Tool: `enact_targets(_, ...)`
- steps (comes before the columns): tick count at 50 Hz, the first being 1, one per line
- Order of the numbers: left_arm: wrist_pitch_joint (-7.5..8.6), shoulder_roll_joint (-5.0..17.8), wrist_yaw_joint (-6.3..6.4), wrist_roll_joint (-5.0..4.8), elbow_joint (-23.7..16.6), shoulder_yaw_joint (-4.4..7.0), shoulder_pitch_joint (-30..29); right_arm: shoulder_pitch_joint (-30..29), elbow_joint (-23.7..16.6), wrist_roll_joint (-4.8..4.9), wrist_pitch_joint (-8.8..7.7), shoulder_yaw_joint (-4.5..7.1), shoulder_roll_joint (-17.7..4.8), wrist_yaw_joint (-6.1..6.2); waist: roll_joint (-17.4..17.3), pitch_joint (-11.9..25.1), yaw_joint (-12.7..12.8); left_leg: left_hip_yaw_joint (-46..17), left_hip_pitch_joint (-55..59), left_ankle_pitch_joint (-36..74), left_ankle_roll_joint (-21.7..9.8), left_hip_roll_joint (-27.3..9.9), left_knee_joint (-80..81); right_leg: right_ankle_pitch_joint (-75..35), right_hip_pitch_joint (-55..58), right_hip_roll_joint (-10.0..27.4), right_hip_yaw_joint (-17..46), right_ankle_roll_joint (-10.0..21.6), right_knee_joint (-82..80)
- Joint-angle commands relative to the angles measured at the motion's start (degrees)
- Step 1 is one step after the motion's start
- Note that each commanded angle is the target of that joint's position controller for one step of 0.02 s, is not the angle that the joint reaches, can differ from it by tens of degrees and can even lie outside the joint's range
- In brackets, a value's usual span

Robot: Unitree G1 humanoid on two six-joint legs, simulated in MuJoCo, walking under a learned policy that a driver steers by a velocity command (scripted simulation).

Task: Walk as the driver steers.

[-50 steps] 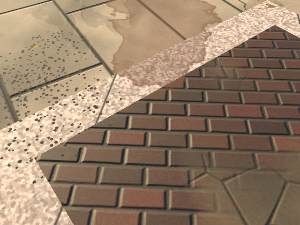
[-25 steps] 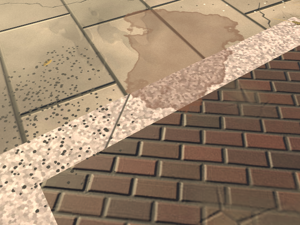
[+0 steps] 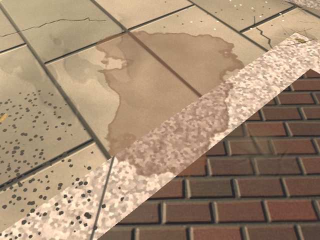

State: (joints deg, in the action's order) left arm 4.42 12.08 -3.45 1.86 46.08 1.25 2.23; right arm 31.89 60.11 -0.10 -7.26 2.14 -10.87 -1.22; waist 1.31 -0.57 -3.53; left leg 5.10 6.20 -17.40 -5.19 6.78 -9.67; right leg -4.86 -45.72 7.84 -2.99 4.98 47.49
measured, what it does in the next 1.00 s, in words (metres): walks ahead, turning right: right foot, then left foot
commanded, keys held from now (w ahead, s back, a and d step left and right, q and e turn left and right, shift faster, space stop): w+shift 0.50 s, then w+e+shift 0.50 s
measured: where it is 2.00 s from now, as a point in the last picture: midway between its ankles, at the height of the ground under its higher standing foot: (190, 81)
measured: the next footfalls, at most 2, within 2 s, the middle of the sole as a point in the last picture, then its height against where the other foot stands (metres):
right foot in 0.16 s outside the picture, level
left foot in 0.62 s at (136, 171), level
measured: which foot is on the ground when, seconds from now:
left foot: down 0.00-0.16, up 0.18-0.60, down 0.62-1.00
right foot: up 0.00-0.14, down 0.16-0.62, up 0.64-1.00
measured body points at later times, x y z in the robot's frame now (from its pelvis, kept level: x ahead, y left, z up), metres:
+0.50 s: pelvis +0.48 -0.02 +0.00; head +0.51 -0.01 +0.45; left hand +0.37 +0.22 -0.14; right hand +0.72 -0.22 -0.08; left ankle +0.72 +0.13 -0.67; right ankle +0.33 -0.08 -0.73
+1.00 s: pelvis +0.96 -0.02 -0.02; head +0.98 -0.03 +0.43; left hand +1.24 +0.14 -0.10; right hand +0.81 -0.23 -0.16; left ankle +0.78 +0.10 -0.73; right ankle +1.14 -0.15 -0.68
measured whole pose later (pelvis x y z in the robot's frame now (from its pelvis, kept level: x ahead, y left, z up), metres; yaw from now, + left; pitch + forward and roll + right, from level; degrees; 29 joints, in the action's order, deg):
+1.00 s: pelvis +0.96 -0.02 -0.02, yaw -18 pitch +0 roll +2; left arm 1.7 14.9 -4.3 1.0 42.3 1.6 0.5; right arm 28.6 57.2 -0.8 -7.1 2.0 -12.9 0.4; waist 1.2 -2.4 -2.6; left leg 19.8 13.8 -24.2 1.2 1.8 -11.6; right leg -4.6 -43.4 3.2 -9.4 9.8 45.4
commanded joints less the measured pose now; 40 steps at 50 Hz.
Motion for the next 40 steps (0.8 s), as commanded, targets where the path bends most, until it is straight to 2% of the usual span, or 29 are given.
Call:
enact_targets(1,0.55,1.46,-0.32,-0.87,-4.66,-0.72,-7.84,-1.07,-3.41,0.60,-1.72,0.50,-7.34,0.66,-2.27,-10.07,1.60,-4.56,-13.10,35.74,-3.81,-14.26,11.85,-7.29,12.81,-4.07,-4.80,1.35,-11.36)
enact_targets(4,0.67,4.41,0.70,-0.71,-4.76,0.09,-6.31,0.41,-2.77,-0.49,-0.92,0.65,-10.76,1.56,-5.99,-4.38,3.34,-2.55,1.86,68.82,-1.91,-16.24,1.15,0.15,16.95,-10.17,-7.27,3.36,-15.53)
enact_targets(5,0.67,6.02,1.21,-0.76,-3.71,0.73,-1.26,-0.10,-2.56,-1.35,-0.18,0.98,-12.33,2.17,-7.97,-0.55,6.38,-2.57,4.59,76.32,-1.59,-17.34,-6.87,4.59,21.79,-11.86,-6.40,4.18,-15.81)
enact_targets(6,0.62,8.21,1.98,-0.85,-1.08,1.73,8.25,-1.24,-2.46,-2.13,0.71,1.41,-13.64,2.80,-9.38,4.53,10.90,-2.56,4.43,78.83,-1.65,-18.26,-18.49,8.52,30.82,-12.89,-5.01,5.19,-15.87)
enact_targets(7,0.44,10.08,2.90,-0.59,2.64,2.87,19.85,-3.96,-2.98,-2.38,1.53,1.76,-14.37,3.06,-8.81,9.44,16.55,-1.36,0.25,72.66,-1.87,-17.28,-33.89,10.02,42.46,-11.90,-4.16,6.21,-19.22)
enact_targets(8,0.08,14.27,3.99,0.71,4.45,4.43,29.35,-4.97,-4.34,-2.47,1.47,1.26,-11.16,2.75,-5.34,15.18,19.09,-1.43,-13.13,52.09,-2.77,-13.77,-54.41,25.44,56.77,-1.95,6.32,8.09,-15.12)
enact_targets(9,0.04,17.17,3.47,1.67,4.27,5.48,27.15,2.84,-6.47,1.36,0.26,-0.65,-1.16,0.88,16.03,22.63,9.38,-5.56,-38.94,-5.51,0.17,-1.78,-78.97,39.16,73.63,15.02,42.63,16.17,-23.91)
enact_targets(10,-0.04,13.57,2.30,0.57,4.15,5.42,23.45,-2.46,-7.55,1.55,-0.36,0.24,-7.56,1.37,6.44,19.61,10.81,-10.65,-47.39,-3.47,-2.21,-4.50,-80.86,41.83,70.82,12.98,47.89,15.98,-31.43)
enact_targets(11,0.67,10.11,2.12,0.29,4.63,4.59,19.31,-10.52,-9.79,1.24,-0.55,0.50,-8.43,1.55,1.60,9.64,9.81,-10.26,-50.13,1.54,-2.78,-7.83,-77.17,35.32,61.90,11.17,37.63,13.96,-32.80)
enact_targets(12,1.20,6.32,2.00,0.56,5.71,3.78,17.86,-12.48,-10.48,0.65,-0.55,0.13,-7.18,1.30,-3.92,3.92,7.41,-10.12,-47.94,2.99,-2.94,-9.88,-72.66,28.58,52.15,9.41,31.22,12.25,-34.70)
enact_targets(14,2.13,3.14,2.63,0.48,7.57,2.46,17.22,-12.68,-11.29,-1.72,1.26,-0.51,-4.19,-0.04,-3.52,-0.14,2.56,-10.86,-42.44,3.35,-1.87,-12.40,-67.12,25.52,39.47,4.59,22.40,8.74,-37.23)
enact_targets(16,3.15,3.63,2.78,-0.82,8.97,2.25,18.69,-14.27,-12.41,-2.56,2.64,-0.98,-2.74,-1.16,-1.20,-3.34,0.94,-9.61,-43.84,3.73,-0.24,-14.45,-62.94,24.25,34.87,2.63,17.84,7.91,-40.61)
enact_targets(18,3.81,5.32,2.42,-1.32,9.23,2.35,20.20,-21.43,-15.47,-2.85,3.05,-1.28,-3.74,-1.69,-0.96,-6.82,1.56,-6.45,-47.90,8.85,1.07,-15.72,-56.57,18.42,32.32,0.76,13.08,7.80,-43.96)
enact_targets(20,4.22,5.65,1.94,-1.63,9.19,2.23,21.70,-28.75,-18.37,-2.61,2.71,-1.72,-4.41,-1.97,-1.03,-9.07,2.96,-3.36,-46.56,17.31,1.61,-15.49,-44.49,7.98,30.53,-2.14,7.71,6.97,-45.43)
enact_targets(22,4.72,6.19,1.88,-2.51,9.44,2.10,23.79,-33.00,-19.36,-1.58,2.38,-2.41,-3.73,-2.56,-1.73,-8.28,4.65,0.76,-38.57,26.10,1.03,-12.64,-33.35,-2.25,29.77,-3.97,4.00,5.16,-47.59)
enact_targets(24,5.06,8.40,2.23,-2.74,10.47,2.29,26.64,-36.64,-20.74,-1.00,2.05,-2.72,-4.33,-2.54,0.00,-9.80,5.63,1.71,-36.27,30.49,-0.29,-11.53,-26.29,-13.20,35.59,-0.92,3.70,4.49,-49.30)
enact_targets(26,4.50,9.45,2.66,-2.18,11.15,2.13,28.38,-38.20,-21.32,-1.35,1.92,-2.22,-6.27,-1.89,0.58,-7.76,6.13,2.86,-35.66,28.30,-1.59,-8.63,-21.91,-26.90,45.98,-0.22,2.75,3.93,-45.79)
enact_targets(27,4.15,10.98,3.04,-1.59,11.06,2.21,28.10,-36.35,-21.42,-1.69,1.85,-1.74,-7.55,-1.51,2.58,-4.99,4.38,2.39,-32.84,24.45,-2.18,-6.63,-21.21,-37.85,49.90,1.06,3.27,3.84,-40.91)
enact_targets(28,3.56,12.70,3.52,-0.98,11.08,2.51,27.63,-31.54,-20.40,-1.77,1.81,-0.92,-9.49,-0.87,4.48,-0.86,1.57,1.26,-27.48,19.95,-2.67,-4.89,-21.34,-46.25,52.52,2.01,4.05,3.43,-33.45)
enact_targets(29,2.74,14.41,4.03,-0.31,11.01,2.90,26.53,-22.22,-17.91,-1.58,1.83,0.26,-12.01,0.09,5.76,4.81,-3.09,-0.38,-18.02,14.47,-3.28,-3.76,-22.09,-49.24,52.21,2.53,4.90,3.25,-21.99)
enact_targets(30,2.04,15.19,4.35,-0.11,10.43,3.18,23.78,-10.17,-14.30,-1.76,1.85,1.28,-13.75,1.14,4.85,9.78,-9.25,-1.92,-5.51,12.09,-3.44,-5.73,-20.33,-40.25,46.18,0.84,4.51,3.11,-6.72)
enact_targets(31,2.09,9.90,4.17,0.31,8.76,2.16,24.47,-0.71,-12.78,-3.15,1.98,2.81,-18.73,2.35,-0.43,17.32,-10.72,-14.69,8.13,-4.03,-3.74,-18.32,-23.57,-18.46,34.02,-2.57,3.99,3.73,13.47)
enact_targets(32,2.47,0.60,3.18,-4.09,7.16,0.38,33.82,-2.90,-13.13,-4.63,1.84,3.60,-21.12,1.56,-19.48,26.85,-1.61,-46.80,22.38,-19.21,-9.37,-34.33,-12.51,29.27,13.46,-11.68,5.95,1.59,36.13)
enact_targets(33,2.43,7.22,3.97,-4.04,6.93,1.40,29.09,-7.65,-13.72,-3.48,2.15,3.72,-16.80,0.54,-11.11,22.59,-2.36,-49.06,17.01,-25.76,-8.71,-31.96,-5.46,24.81,6.72,-8.42,8.14,3.25,38.57)
enact_targets(34,2.12,8.41,3.95,-3.43,5.60,1.84,21.18,-12.58,-13.84,-3.17,1.47,2.55,-11.70,0.45,-5.05,11.47,-1.99,-37.40,7.08,-19.60,-6.78,-29.60,-4.95,19.25,4.57,-5.24,7.73,3.12,35.32)
enact_targets(35,1.76,7.10,3.50,-2.93,4.92,1.64,18.74,-13.98,-12.86,-3.22,0.96,2.18,-9.36,0.33,-0.95,5.66,-0.57,-29.79,-1.70,-9.45,-5.32,-27.85,-3.19,17.63,6.35,-3.31,7.43,3.14,31.91)
enact_targets(36,0.94,5.74,2.82,-1.74,4.31,1.66,16.85,-14.07,-11.64,-3.00,0.60,1.71,-7.77,0.52,-1.00,2.46,1.04,-22.36,-7.44,-2.89,-3.14,-24.82,-2.01,17.01,8.21,-1.62,7.93,3.19,29.66)
enact_targets(37,-0.29,4.07,2.10,-0.92,3.98,1.52,18.79,-13.21,-10.40,-2.62,0.29,1.29,-6.73,0.72,-3.57,1.56,3.14,-17.57,-11.19,-0.24,-2.21,-24.55,-1.37,17.01,10.19,-0.98,7.43,2.66,29.17)
enact_targets(40,-2.67,1.79,0.89,-0.59,0.79,1.27,13.97,-12.05,-8.17,-0.44,-0.73,1.09,-5.47,0.34,-4.26,-2.46,5.02,-5.74,-14.39,7.23,1.08,-21.95,1.47,14.33,5.62,1.19,5.70,1.71,27.47)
